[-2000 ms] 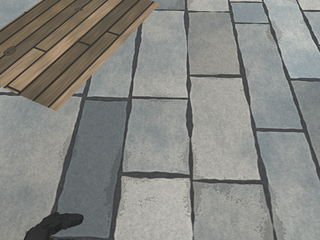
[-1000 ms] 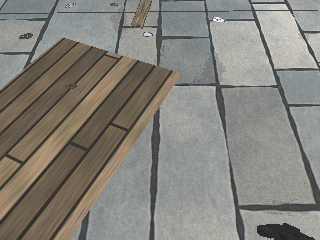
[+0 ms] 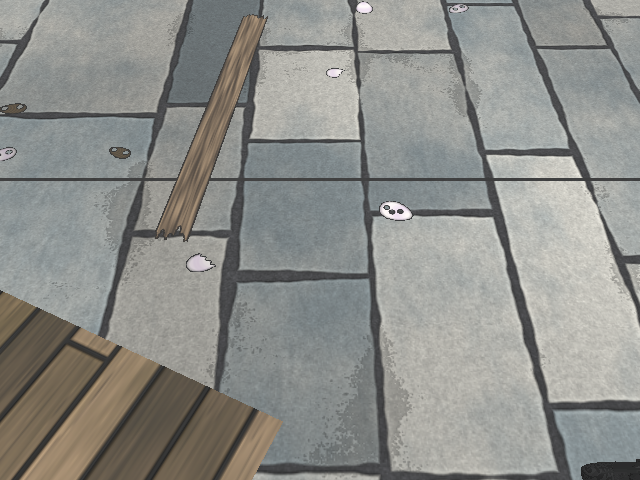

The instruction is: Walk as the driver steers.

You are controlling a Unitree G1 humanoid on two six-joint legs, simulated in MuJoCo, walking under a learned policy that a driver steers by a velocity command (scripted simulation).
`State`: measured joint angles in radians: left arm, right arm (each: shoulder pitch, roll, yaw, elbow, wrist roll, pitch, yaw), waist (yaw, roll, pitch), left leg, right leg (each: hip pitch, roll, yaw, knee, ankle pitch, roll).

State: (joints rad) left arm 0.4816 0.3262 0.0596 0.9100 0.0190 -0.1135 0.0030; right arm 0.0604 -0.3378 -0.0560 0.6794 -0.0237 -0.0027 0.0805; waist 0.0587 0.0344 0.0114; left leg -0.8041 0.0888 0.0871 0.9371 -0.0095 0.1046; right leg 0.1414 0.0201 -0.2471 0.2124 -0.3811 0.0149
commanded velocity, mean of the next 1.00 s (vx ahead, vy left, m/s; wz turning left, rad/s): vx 0.27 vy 0.00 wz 0.20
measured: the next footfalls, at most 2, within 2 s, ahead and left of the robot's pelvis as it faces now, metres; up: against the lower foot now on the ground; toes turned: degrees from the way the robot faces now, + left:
left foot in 0.12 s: +0.32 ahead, +0.06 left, +0.00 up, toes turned +11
right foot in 0.54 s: +0.59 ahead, +0.00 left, +0.00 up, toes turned +29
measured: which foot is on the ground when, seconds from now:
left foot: up 0.00-0.10, down 0.12-0.56, up 0.58-0.94, down 0.96-1.00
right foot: down 0.00-0.12, up 0.14-0.52, down 0.54-0.98, up 1.00-1.00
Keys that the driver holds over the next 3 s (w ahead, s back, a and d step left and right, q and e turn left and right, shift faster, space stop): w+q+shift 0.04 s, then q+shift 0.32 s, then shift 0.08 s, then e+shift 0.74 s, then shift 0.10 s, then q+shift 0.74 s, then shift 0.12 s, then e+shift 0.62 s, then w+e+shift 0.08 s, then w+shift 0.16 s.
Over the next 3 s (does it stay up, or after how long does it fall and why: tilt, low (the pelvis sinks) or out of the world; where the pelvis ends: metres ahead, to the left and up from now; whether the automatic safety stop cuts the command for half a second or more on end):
stays up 0.53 0.03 0.02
